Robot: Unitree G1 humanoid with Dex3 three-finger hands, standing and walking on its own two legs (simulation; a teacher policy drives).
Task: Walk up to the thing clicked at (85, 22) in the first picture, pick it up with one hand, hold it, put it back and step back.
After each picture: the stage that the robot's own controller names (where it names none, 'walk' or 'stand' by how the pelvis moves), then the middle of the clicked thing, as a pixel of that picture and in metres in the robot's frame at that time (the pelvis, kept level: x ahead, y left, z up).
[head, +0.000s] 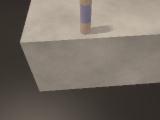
stand; (85, 15) +0.90 +0.00 -0.05
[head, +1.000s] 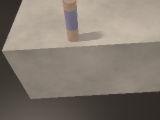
walk; (71, 21) +0.79 +0.10 -0.03
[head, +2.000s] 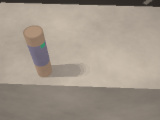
stand; (39, 54) +0.50 +0.22 -0.02
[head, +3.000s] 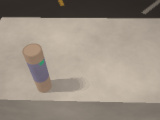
stand; (39, 70) +0.46 +0.21 -0.05
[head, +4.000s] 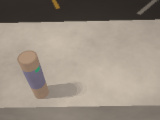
stand; (35, 77) +0.44 +0.22 -0.05
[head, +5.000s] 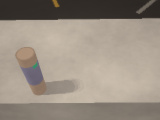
stand; (33, 73) +0.45 +0.23 -0.05
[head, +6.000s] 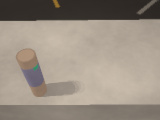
stand; (33, 75) +0.44 +0.23 -0.05
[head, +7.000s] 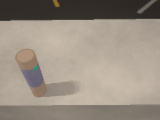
stand; (33, 75) +0.44 +0.23 -0.05
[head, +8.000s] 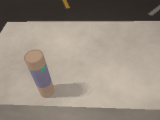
rise first; (41, 76) +0.44 +0.22 -0.05
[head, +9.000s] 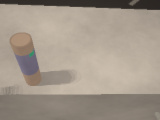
go down; (28, 62) +0.47 +0.20 -0.02
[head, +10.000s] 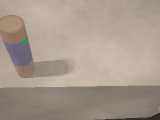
go down; (19, 51) +0.46 +0.20 +0.02
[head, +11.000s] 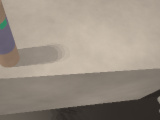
close in; out of the picture +0.47 +0.21 +0.05
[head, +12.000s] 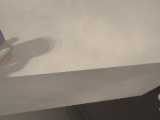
close; out of the picture +0.49 +0.22 +0.07
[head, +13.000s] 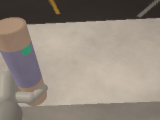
lift; (25, 68) +0.31 +0.17 +0.19
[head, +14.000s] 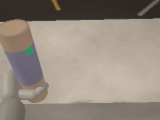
hold; (27, 67) +0.33 +0.17 +0.16
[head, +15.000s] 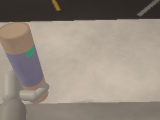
hold; (28, 68) +0.33 +0.17 +0.15
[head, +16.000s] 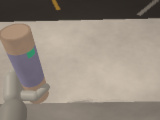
hold; (29, 69) +0.33 +0.17 +0.15
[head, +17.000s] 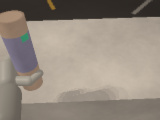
crouch; (23, 55) +0.38 +0.19 +0.15
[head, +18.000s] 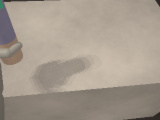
lower; out of the picture +0.48 +0.22 +0.15
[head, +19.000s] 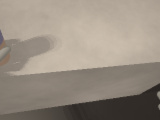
lower; out of the picture +0.49 +0.22 +0.07
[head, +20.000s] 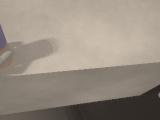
lower; out of the picture +0.48 +0.22 +0.07
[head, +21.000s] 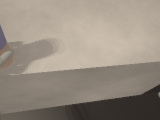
lower; out of the picture +0.48 +0.22 +0.07
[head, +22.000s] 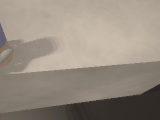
lower; out of the picture +0.48 +0.22 +0.07
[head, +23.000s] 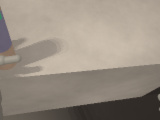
open; out of the picture +0.48 +0.21 +0.06
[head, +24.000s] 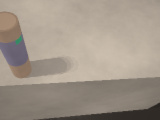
sink last; (14, 50) +0.45 +0.20 +0.03
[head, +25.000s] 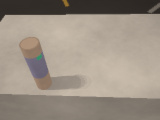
stand; (38, 66) +0.46 +0.22 +0.00
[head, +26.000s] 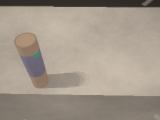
stand; (34, 64) +0.44 +0.21 +0.01
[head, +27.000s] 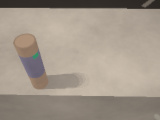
stand; (33, 65) +0.44 +0.21 +0.01
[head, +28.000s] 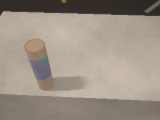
stand; (41, 67) +0.45 +0.19 -0.02
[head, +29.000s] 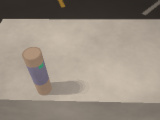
stand; (39, 73) +0.45 +0.21 -0.05
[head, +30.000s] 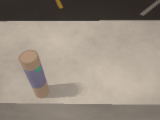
stand; (36, 76) +0.44 +0.22 -0.05
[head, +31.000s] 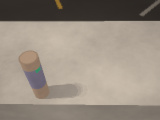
stand; (36, 77) +0.44 +0.22 -0.05
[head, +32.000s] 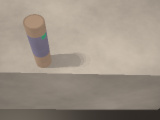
walk; (39, 44) +0.51 +0.18 -0.04
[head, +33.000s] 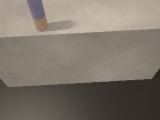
walk; (36, 9) +0.77 +0.27 -0.02
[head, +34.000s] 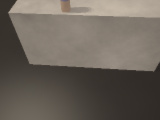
stand; out of the picture +1.11 +0.17 -0.03
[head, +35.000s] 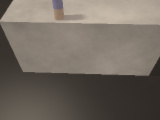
stand; (57, 1) +1.04 +0.19 -0.05
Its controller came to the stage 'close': yes
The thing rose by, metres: 0.19
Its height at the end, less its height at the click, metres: +0.00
